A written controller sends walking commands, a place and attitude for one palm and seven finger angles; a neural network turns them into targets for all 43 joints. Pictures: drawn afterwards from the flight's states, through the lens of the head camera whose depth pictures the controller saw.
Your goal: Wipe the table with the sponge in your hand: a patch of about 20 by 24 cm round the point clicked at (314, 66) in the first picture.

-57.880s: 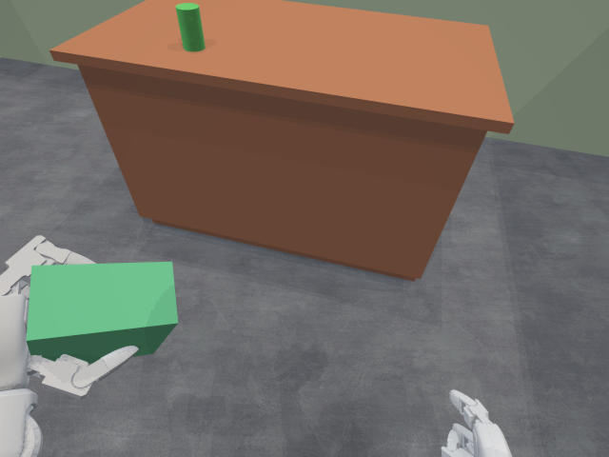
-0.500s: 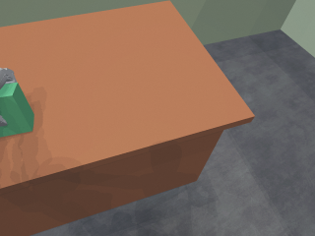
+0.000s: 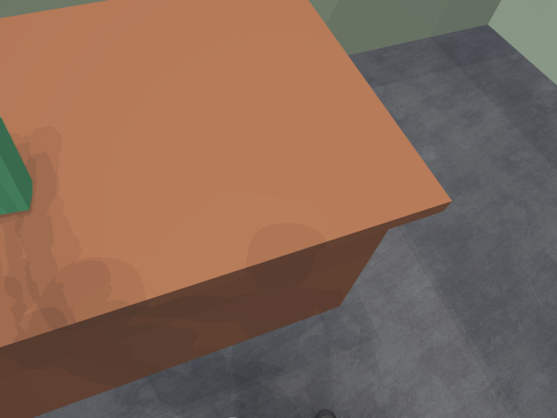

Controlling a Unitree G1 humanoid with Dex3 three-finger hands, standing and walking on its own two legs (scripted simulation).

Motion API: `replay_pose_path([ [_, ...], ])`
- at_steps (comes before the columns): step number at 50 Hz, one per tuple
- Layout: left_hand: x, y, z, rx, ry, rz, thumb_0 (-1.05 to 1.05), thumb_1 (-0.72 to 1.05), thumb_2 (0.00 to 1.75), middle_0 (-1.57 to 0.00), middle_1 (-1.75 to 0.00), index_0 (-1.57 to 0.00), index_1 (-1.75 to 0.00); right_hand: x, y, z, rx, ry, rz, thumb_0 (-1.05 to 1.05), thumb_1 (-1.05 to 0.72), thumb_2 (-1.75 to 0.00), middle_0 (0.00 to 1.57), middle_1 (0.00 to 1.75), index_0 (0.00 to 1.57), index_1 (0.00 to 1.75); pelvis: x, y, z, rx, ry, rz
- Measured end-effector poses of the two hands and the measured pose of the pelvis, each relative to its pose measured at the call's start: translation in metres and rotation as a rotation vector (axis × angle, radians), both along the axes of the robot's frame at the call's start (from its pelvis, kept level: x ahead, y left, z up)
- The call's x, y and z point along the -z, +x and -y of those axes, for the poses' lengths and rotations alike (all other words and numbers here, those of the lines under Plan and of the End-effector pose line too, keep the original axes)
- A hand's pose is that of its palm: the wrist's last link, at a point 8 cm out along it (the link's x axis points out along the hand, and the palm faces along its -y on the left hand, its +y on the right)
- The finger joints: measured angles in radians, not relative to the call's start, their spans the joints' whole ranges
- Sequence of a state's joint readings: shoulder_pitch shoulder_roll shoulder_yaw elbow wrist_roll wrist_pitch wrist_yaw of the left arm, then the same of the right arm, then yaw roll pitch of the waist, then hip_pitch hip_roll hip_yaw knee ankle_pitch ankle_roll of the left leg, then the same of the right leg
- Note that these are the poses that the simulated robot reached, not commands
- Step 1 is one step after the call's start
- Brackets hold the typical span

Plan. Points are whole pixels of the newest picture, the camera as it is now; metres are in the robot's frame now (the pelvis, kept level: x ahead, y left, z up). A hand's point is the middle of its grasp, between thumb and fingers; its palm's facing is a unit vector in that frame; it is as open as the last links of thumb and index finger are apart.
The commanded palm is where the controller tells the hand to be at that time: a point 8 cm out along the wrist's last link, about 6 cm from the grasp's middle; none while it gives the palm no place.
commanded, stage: slide across to the middle lane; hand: left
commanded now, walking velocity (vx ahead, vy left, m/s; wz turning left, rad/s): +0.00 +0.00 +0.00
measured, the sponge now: out of the picture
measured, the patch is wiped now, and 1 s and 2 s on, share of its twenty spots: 0.10 0.20 0.40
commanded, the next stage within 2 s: wipe back along the middle lane in 0.58 s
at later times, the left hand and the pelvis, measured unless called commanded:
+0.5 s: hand (25, 135) +0.44 +0.34 +0.13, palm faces -0.11 +0.03 -0.99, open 10.5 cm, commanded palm +0.43 +0.33 +0.19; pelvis +0.02 +0.00 +0.01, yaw +0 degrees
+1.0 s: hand (37, 150) +0.42 +0.31 +0.13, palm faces -0.09 +0.03 -1.00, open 10.5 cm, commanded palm +0.39 +0.31 +0.17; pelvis +0.02 -0.01 +0.01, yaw +0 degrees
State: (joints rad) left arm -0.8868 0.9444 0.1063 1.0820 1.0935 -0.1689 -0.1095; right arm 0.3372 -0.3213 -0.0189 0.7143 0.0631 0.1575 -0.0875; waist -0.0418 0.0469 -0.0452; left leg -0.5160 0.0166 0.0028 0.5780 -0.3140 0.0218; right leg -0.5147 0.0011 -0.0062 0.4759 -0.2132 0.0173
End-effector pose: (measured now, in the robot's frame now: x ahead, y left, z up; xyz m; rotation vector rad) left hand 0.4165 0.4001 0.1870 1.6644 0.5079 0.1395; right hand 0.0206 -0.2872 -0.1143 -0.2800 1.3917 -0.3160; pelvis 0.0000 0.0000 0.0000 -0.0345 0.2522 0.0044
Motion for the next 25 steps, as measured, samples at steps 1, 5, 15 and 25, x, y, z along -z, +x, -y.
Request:
replay_pose_path([
  [1, 0.000, 0.001, 0.001, 0.008, 0.002, -0.001, 0.01, -0.57, 1.05, -0.72, -1.32, -0.72, -1.33, 0.000, -0.002, 0.000, 0.004, 0.001, -0.012, 0.00, -0.91, -0.89, 0.20, 0.30, 0.21, 0.30, 0.000, 0.002, 0.000, 0.001, -0.001, 0.000],
  [5, -0.002, 0.004, 0.008, 0.048, -0.009, 0.022, 0.01, -0.56, 1.05, -0.71, -1.33, -0.72, -1.34, 0.002, -0.004, -0.004, 0.016, 0.012, -0.046, 0.00, -0.91, -0.89, 0.20, 0.30, 0.20, 0.30, -0.001, 0.008, -0.002, -0.001, -0.001, 0.006],
  [15, -0.003, 0.018, 0.044, 0.117, -0.048, 0.095, 0.01, -0.56, 1.05, -0.70, -1.34, -0.71, -1.35, 0.007, 0.032, -0.017, -0.003, 0.070, 0.024, 0.00, -0.91, -0.89, 0.20, 0.30, 0.20, 0.30, -0.006, 0.018, -0.004, -0.006, 0.005, 0.035],
  [25, 0.000, 0.013, 0.072, 0.099, -0.058, 0.137, 0.00, -0.56, 1.05, -0.70, -1.34, -0.71, -1.35, 0.005, 0.084, -0.024, -0.059, 0.127, 0.180, 0.00, -0.91, -0.89, 0.20, 0.30, 0.20, 0.30, -0.009, 0.019, 0.001, 0.001, 0.016, 0.065],
])
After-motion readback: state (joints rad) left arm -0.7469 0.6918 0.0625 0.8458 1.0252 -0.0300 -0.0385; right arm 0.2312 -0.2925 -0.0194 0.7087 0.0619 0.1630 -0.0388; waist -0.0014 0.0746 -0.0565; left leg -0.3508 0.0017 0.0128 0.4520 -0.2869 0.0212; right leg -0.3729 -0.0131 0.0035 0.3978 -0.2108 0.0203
